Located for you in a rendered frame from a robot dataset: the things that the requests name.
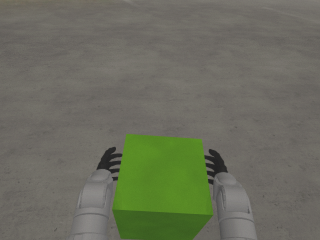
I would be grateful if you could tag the robot right hand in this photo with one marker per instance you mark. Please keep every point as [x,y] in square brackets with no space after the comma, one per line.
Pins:
[218,166]

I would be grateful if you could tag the carton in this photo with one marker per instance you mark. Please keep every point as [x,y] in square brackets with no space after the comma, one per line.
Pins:
[162,191]

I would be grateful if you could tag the robot left hand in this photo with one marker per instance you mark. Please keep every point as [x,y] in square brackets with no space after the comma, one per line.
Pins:
[106,164]

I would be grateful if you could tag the left robot forearm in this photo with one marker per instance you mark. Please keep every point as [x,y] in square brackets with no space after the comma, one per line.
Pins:
[91,215]

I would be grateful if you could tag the right robot forearm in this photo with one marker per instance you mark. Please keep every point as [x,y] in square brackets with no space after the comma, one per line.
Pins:
[235,217]

